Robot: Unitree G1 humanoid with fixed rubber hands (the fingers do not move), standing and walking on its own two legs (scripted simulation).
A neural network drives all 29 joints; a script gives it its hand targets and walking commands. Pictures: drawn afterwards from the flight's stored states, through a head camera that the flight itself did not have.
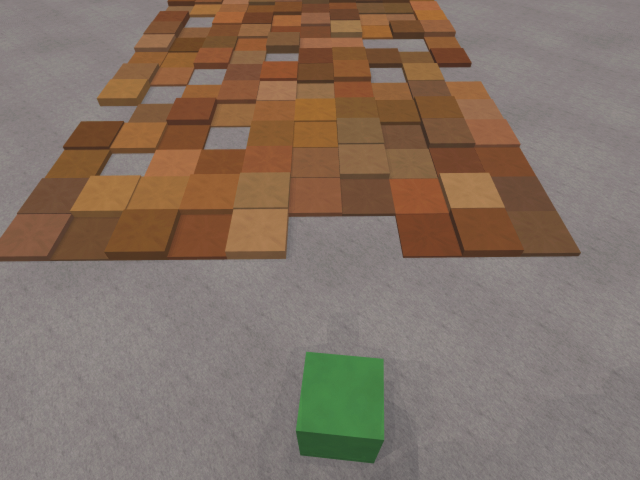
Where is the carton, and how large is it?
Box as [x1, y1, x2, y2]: [296, 352, 383, 462]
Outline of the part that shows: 306,352 296,425 296,434 300,454 373,462 383,441 383,359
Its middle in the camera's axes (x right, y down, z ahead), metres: +0.05 +0.48 +1.08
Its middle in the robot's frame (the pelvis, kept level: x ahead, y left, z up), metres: +0.41 -0.02 -0.65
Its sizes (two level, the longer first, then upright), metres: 0.210 0.200 0.250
